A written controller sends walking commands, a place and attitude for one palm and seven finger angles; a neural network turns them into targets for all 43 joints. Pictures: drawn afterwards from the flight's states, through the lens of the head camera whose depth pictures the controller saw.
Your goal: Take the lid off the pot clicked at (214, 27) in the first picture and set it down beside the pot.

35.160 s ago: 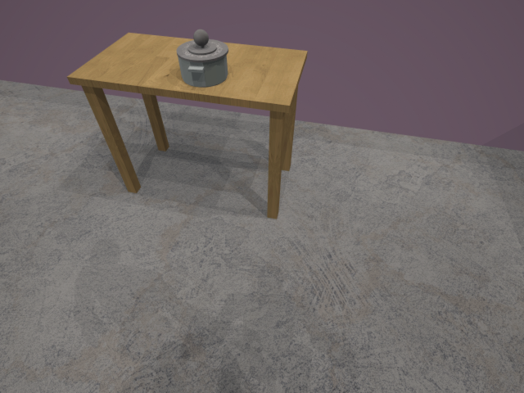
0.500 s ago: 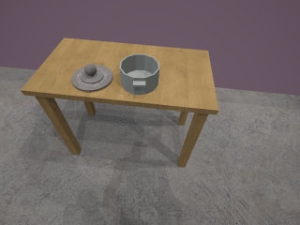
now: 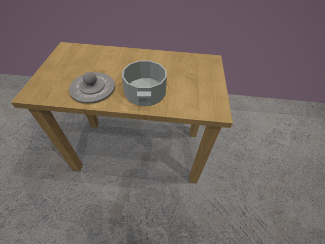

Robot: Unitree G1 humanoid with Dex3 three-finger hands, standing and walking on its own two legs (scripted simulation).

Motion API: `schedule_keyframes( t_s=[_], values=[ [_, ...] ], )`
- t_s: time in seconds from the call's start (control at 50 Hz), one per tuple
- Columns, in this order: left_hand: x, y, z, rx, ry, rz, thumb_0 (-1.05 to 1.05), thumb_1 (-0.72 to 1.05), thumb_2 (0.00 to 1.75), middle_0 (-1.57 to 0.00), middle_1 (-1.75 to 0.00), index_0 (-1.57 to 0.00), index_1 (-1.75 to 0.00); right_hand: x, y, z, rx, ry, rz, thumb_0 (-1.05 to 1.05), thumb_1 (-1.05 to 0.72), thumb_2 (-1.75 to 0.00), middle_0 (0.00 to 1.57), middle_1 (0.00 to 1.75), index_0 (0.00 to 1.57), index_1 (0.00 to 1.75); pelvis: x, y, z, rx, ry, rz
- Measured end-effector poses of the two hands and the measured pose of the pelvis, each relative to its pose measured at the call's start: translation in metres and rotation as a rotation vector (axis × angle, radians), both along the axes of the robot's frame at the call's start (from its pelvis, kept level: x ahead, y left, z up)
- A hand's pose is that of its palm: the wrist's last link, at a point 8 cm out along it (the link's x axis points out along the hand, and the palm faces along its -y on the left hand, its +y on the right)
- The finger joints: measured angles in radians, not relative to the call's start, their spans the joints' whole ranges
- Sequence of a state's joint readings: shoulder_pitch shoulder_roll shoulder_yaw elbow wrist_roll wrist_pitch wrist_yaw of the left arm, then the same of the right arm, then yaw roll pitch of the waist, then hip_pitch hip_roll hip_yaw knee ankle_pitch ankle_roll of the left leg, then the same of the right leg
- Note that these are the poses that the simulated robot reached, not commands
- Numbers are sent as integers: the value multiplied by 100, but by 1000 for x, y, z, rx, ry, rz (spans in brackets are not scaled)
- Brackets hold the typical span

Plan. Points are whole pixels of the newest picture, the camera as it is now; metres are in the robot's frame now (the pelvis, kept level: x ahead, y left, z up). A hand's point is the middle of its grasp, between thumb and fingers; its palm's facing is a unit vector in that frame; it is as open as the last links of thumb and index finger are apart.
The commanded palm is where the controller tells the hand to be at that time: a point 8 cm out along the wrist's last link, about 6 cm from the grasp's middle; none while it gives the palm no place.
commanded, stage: let the arm hang, fingers relaxed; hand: left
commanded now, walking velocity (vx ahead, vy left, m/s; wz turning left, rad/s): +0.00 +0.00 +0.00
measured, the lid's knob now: (89, 78) +0.71 +0.33 -0.05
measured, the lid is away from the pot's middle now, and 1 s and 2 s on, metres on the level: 0.23 0.23 0.23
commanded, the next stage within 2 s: look to check the result in 1.16 s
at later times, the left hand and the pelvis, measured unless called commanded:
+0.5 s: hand out of the picture +0.01 +0.18 -0.18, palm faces +0.04 -0.98 -0.19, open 7.4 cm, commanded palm none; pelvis +0.00 +0.01 +0.00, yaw +0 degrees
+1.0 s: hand out of the picture +0.00 +0.18 -0.18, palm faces +0.04 -0.98 -0.17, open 7.4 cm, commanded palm none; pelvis +0.00 +0.02 +0.00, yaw +0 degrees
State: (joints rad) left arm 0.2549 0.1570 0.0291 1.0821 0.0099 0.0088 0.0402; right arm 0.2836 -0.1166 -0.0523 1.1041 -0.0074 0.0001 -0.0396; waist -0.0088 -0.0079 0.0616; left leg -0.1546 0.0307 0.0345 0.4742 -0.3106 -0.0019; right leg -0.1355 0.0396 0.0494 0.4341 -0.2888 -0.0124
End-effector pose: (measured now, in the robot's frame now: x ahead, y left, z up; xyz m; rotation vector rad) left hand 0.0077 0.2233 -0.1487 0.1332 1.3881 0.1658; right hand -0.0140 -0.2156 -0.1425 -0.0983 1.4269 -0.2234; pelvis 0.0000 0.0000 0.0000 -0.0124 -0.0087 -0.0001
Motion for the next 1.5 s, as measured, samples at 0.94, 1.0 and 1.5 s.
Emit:
schedule_keyframes(
  t_s=[0.94,1.0,1.5],
  values=[
    [-12,10,-1,-16,31,3,1,91,90,-20,-30,-20,-30,-16,28,1,15,28,-20,0,-90,-90,20,30,19,30,0,18,2,4,-4,-5],
    [-14,9,-1,-18,35,3,1,91,90,-20,-30,-20,-30,-16,28,1,16,27,-19,0,-90,-90,20,30,19,30,-1,18,2,4,-4,-5],
    [-19,8,-1,-21,48,11,1,91,90,-20,-30,-20,-30,-18,32,1,22,36,-16,0,-90,-90,20,30,19,30,-2,19,2,3,0,-1]
  ],
)
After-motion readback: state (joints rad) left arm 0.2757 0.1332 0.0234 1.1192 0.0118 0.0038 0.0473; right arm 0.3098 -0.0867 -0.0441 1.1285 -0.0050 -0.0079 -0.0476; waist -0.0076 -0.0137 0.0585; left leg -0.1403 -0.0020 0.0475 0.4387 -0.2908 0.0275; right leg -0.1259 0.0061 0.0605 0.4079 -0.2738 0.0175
